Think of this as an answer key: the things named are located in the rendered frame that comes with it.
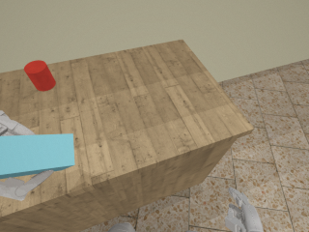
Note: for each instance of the table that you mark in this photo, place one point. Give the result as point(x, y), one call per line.
point(147, 122)

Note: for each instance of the left robot thigh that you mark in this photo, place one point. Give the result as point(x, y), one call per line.
point(122, 227)

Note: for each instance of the sponge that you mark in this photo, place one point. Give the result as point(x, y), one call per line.
point(23, 155)

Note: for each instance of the right robot hand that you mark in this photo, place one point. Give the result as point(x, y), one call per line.
point(245, 218)

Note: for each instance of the left robot hand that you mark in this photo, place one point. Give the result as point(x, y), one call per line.
point(14, 188)

